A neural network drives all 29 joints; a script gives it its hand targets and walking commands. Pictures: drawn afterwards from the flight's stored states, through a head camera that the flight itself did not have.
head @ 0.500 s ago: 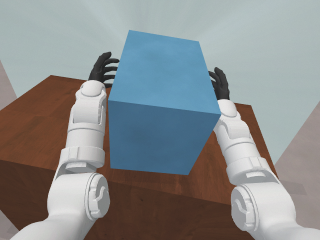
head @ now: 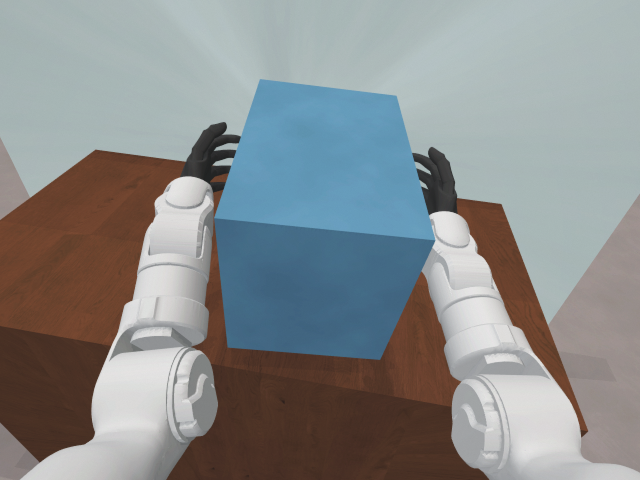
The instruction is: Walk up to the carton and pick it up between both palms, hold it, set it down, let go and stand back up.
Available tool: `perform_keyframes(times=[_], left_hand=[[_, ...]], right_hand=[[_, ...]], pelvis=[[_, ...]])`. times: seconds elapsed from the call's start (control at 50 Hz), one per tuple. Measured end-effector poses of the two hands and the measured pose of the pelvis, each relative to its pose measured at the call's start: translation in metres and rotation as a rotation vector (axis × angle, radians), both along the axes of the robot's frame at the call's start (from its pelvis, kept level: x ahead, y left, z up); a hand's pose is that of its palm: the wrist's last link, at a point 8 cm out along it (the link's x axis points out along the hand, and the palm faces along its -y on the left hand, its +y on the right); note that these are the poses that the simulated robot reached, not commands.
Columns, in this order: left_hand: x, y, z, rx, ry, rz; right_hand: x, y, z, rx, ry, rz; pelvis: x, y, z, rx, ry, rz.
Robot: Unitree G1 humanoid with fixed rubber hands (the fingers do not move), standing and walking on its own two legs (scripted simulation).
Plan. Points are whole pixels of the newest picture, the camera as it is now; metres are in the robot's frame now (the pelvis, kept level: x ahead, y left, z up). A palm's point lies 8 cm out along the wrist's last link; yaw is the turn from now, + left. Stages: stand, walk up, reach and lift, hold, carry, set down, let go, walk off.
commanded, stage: set down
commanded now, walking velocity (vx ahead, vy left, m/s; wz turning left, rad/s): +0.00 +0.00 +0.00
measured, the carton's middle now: (317, 213) +0.43 -0.05 +0.16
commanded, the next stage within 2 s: none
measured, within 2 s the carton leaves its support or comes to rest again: neither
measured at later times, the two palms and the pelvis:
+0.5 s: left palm (222, 189) +0.44 +0.08 +0.19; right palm (448, 226) +0.36 -0.21 +0.18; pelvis +0.00 +0.01 +0.00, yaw -2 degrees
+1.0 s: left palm (231, 197) +0.47 +0.07 +0.17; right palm (444, 236) +0.37 -0.21 +0.15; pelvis +0.02 +0.01 +0.00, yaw -2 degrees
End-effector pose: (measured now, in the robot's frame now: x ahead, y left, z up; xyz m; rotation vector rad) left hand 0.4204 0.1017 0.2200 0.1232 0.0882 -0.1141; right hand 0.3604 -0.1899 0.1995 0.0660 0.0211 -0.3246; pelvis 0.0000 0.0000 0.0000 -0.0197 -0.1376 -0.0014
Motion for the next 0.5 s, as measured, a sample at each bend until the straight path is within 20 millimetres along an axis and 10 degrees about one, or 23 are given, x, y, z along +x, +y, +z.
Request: perform_keyframes(times=[0.5], left_hand=[[0.023, -0.026, -0.025, 0.014, 0.056, -0.089]], right_hand=[[-0.003, -0.019, -0.022, 0.019, 0.023, -0.089]], pelvis=[[0.004, 0.006, 0.001, 0.004, 0.06, -0.026]])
